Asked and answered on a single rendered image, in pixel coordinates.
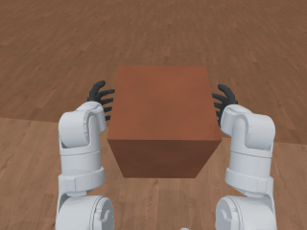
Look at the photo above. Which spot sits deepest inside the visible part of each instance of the robot left hand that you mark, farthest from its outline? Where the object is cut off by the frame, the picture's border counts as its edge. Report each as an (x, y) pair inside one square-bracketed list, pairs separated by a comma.
[(95, 96)]

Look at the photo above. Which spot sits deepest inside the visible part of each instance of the right robot upper arm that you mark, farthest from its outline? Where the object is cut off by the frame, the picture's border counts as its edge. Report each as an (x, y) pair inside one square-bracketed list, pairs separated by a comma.
[(243, 213)]

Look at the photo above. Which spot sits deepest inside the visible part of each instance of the carton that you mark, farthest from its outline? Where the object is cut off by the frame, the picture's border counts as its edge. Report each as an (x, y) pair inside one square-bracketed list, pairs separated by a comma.
[(163, 121)]

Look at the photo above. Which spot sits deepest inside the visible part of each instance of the left robot upper arm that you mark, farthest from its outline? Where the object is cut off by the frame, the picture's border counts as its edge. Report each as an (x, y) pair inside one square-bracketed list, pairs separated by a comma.
[(86, 212)]

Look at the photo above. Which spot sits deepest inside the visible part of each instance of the left robot forearm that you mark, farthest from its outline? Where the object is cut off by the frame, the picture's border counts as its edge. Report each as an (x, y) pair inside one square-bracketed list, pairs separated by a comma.
[(79, 147)]

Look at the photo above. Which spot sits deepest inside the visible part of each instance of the right robot forearm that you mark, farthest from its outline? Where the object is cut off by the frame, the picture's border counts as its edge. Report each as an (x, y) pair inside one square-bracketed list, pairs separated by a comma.
[(251, 149)]

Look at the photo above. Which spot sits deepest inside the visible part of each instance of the robot right hand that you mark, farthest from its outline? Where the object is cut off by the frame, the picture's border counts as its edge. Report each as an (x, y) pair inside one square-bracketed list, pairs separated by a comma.
[(228, 100)]

